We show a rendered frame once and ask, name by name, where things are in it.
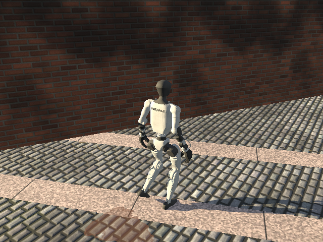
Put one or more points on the right robot foot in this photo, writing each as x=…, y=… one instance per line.
x=166, y=205

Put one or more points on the robot left hand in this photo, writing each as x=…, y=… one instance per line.
x=141, y=140

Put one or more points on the robot right upper arm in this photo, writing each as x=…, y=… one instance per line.
x=175, y=110

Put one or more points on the left robot shin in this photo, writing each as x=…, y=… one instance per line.
x=151, y=177

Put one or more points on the right robot forearm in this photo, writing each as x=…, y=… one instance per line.
x=181, y=140

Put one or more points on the robot left upper arm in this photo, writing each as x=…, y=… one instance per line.
x=142, y=120

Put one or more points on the left robot forearm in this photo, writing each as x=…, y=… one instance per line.
x=141, y=130

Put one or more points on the robot right hand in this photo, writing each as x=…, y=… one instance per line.
x=188, y=155

